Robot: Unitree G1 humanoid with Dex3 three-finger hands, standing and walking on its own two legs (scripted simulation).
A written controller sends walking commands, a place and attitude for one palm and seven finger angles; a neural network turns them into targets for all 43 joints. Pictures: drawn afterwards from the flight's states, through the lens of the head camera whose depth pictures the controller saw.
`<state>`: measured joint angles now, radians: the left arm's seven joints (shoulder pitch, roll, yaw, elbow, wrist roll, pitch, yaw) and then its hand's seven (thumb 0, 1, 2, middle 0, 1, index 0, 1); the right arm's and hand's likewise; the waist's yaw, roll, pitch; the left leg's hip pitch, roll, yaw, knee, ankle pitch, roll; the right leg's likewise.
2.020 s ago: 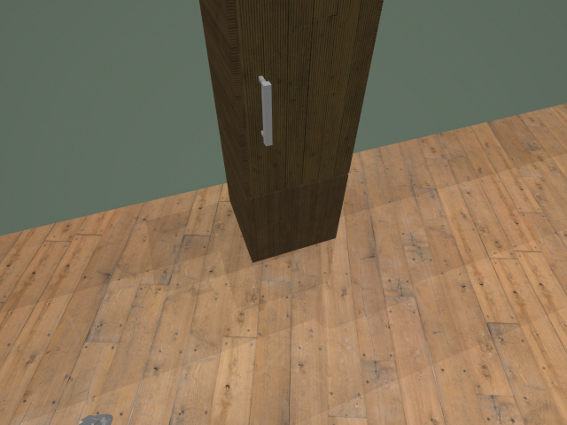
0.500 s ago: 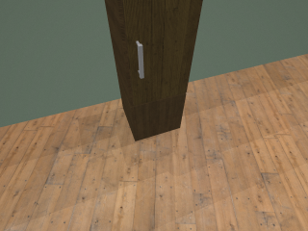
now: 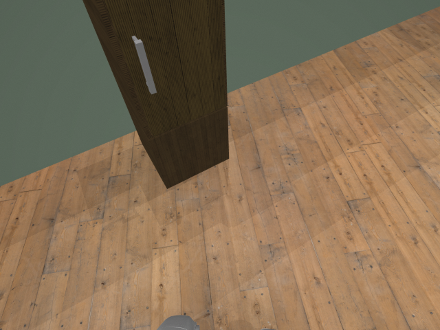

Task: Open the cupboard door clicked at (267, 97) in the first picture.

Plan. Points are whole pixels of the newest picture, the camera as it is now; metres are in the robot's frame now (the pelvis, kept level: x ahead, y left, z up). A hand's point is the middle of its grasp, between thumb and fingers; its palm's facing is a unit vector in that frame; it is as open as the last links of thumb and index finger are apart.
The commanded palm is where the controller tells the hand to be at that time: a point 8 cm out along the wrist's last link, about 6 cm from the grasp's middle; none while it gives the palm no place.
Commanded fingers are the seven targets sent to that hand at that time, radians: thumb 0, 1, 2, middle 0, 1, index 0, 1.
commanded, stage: walk to a spot facing it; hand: left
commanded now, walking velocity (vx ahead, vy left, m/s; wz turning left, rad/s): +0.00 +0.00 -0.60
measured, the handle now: (144, 66) +0.84 +0.32 +0.00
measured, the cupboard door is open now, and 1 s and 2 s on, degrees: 0 0 0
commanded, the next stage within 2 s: turn to face it in 1.96 s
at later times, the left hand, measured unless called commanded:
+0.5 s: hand out of the picture +0.10 +0.26 -0.15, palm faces -0.21 -0.95 -0.23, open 7.3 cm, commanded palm none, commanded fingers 0.00 0.90 0.90 -0.20 -0.30 -0.20 -0.30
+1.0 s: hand (176, 311) +0.17 +0.12 -0.14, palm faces -0.57 -0.79 -0.22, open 7.3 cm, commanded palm none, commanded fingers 0.00 0.90 0.90 -0.20 -0.30 -0.20 -0.30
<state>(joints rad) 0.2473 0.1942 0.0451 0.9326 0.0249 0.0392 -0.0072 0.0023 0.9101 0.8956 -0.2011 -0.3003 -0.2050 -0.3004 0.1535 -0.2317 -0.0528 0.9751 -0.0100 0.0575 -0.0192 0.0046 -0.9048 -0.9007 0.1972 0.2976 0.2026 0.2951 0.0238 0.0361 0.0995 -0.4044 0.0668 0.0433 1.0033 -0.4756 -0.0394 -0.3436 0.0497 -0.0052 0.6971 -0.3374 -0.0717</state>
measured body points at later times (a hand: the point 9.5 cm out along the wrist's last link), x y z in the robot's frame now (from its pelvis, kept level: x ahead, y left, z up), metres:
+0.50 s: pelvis -0.02 +0.06 +0.02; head +0.01 +0.08 +0.46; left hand +0.11 +0.31 -0.14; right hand +0.02 -0.22 -0.10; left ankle -0.01 +0.17 -0.72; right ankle -0.02 -0.07 -0.67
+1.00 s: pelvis -0.02 +0.02 +0.01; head -0.02 +0.00 +0.46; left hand +0.20 +0.16 -0.12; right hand -0.19 -0.20 -0.14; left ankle +0.05 +0.13 -0.66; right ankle -0.10 -0.06 -0.72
